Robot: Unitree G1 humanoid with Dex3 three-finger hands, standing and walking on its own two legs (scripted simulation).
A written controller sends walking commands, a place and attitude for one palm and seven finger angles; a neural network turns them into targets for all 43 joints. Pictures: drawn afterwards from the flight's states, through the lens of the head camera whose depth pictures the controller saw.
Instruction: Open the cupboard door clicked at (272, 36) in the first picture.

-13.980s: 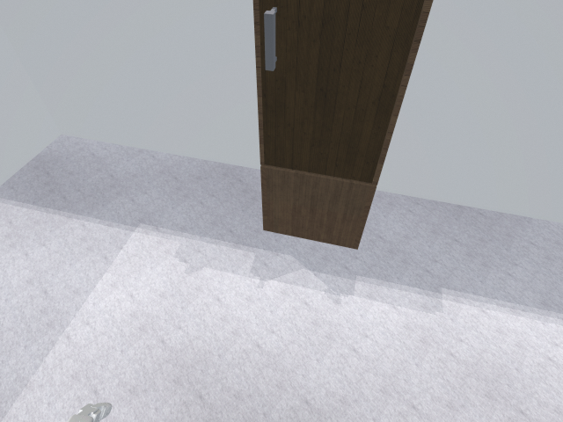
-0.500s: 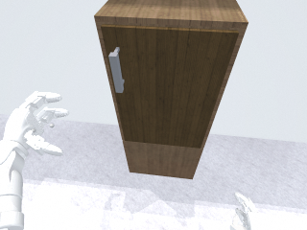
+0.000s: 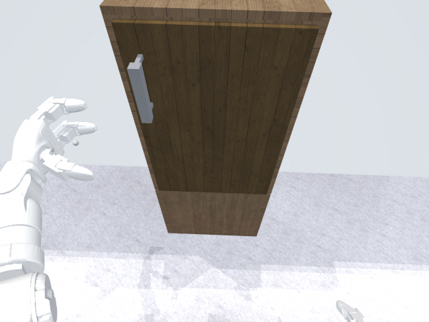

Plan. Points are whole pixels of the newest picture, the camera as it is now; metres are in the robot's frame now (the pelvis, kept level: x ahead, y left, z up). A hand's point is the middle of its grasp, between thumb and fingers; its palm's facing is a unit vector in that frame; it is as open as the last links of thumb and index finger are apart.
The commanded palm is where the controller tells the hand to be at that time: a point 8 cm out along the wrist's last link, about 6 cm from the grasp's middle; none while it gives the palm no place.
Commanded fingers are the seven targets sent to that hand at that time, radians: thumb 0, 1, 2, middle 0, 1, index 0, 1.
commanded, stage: move the hooked fingers beside the handle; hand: left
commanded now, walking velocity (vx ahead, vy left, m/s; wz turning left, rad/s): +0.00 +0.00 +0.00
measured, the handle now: (143, 89) +0.57 +0.18 +0.12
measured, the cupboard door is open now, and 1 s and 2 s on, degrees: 0 0 0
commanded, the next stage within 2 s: slide the fingers in behind the handle in 1.96 s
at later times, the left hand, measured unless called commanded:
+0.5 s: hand (100, 116) +0.46 +0.24 +0.14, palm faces -0.01 -1.00 +0.00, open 14.0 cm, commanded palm +0.44 +0.29 +0.13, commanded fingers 0.00 -0.50 0.30 -0.30 -1.20 -0.30 -1.20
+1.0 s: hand (113, 95) +0.53 +0.23 +0.14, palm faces -0.01 -1.00 +0.00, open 14.0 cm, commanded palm +0.51 +0.29 +0.13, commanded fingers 0.00 -0.50 0.30 -0.30 -1.20 -0.30 -1.20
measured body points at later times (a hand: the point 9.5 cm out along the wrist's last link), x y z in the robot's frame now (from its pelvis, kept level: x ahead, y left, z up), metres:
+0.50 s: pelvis +0.00 +0.01 +0.00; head +0.06 +0.01 +0.44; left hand +0.45 +0.29 +0.14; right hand +0.06 -0.26 -0.11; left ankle -0.01 +0.10 -0.73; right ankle +0.01 -0.11 -0.73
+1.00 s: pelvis +0.00 +0.01 -0.01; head +0.11 +0.02 +0.42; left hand +0.52 +0.28 +0.14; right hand -0.02 -0.27 -0.12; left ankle -0.01 +0.10 -0.73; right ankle +0.01 -0.11 -0.73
